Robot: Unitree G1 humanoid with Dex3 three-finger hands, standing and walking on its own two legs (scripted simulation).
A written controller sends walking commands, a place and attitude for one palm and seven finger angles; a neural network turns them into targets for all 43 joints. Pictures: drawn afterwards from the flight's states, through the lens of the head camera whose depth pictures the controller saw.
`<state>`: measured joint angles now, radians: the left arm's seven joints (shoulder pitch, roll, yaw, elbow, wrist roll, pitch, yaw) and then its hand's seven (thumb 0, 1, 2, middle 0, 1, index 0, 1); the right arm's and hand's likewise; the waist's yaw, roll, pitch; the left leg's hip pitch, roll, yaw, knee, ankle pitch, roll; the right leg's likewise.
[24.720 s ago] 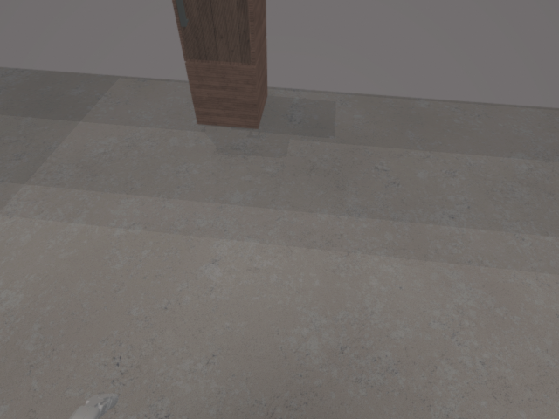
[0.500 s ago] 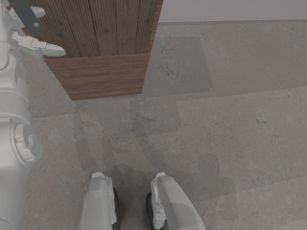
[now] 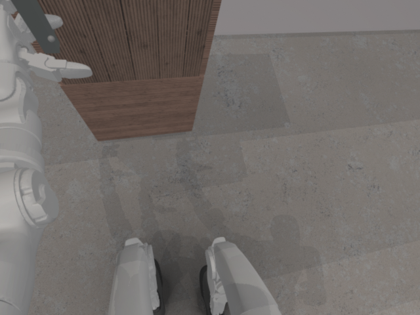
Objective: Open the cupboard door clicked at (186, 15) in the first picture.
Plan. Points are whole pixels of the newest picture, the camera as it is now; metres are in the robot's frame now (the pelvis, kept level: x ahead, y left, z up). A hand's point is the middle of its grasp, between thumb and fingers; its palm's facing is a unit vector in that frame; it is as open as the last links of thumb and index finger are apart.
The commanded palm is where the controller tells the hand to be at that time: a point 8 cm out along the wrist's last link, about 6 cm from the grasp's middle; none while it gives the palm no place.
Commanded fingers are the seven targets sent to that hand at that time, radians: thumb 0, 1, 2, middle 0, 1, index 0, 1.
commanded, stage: close the thumb around the handle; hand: left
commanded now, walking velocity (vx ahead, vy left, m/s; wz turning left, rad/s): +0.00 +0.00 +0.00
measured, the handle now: (34, 6) +0.62 +0.23 +0.06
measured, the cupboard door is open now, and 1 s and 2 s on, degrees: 0 5 50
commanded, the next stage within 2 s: pull the door open along its arc in 0.58 s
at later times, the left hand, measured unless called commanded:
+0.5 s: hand (52, 36) +0.57 +0.21 +0.06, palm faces +0.11 -0.99 -0.01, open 5.8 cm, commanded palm +0.56 +0.22 +0.05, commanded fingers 0.00 0.90 0.90 -0.40 -1.35 -0.40 -1.35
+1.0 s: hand (56, 50) +0.55 +0.20 +0.06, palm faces +0.09 -1.00 -0.02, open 5.9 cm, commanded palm +0.49 +0.23 +0.05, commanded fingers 0.00 0.90 0.90 -0.40 -1.35 -0.40 -1.35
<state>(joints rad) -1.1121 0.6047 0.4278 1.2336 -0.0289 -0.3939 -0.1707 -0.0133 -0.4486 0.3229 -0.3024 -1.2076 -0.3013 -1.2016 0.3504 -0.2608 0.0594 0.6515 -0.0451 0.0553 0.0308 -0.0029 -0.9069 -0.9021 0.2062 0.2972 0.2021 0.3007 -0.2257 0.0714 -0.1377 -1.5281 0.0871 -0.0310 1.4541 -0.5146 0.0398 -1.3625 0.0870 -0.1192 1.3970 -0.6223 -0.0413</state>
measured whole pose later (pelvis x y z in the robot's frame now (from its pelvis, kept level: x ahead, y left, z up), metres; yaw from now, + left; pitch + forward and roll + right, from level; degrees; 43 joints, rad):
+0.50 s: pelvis +0.00 +0.00 +0.00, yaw +0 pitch +33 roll -7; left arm -1.12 0.61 0.42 1.23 -0.02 -0.39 -0.15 0.01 0.71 0.82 -0.38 -1.33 -0.38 -1.33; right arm 0.36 -0.26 0.06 0.65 -0.05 0.06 0.04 0.00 -0.91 -0.90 0.21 0.30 0.20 0.30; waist -0.22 0.08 -0.14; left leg -1.52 0.09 -0.03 1.45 -0.51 0.04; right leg -1.36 0.09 -0.11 1.39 -0.62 -0.04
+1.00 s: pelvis +0.01 +0.00 +0.01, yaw +0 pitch +32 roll -5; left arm -0.93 0.51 0.42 1.07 -0.09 -0.40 -0.18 0.00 0.71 0.74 -0.36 -1.35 -0.35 -1.35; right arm 0.36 -0.25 0.04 0.63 -0.02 0.09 0.04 0.00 -0.91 -0.90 0.20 0.30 0.20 0.30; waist -0.18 0.07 -0.15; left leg -1.44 0.09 0.00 1.40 -0.52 0.03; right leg -1.30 0.09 -0.09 1.36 -0.63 -0.04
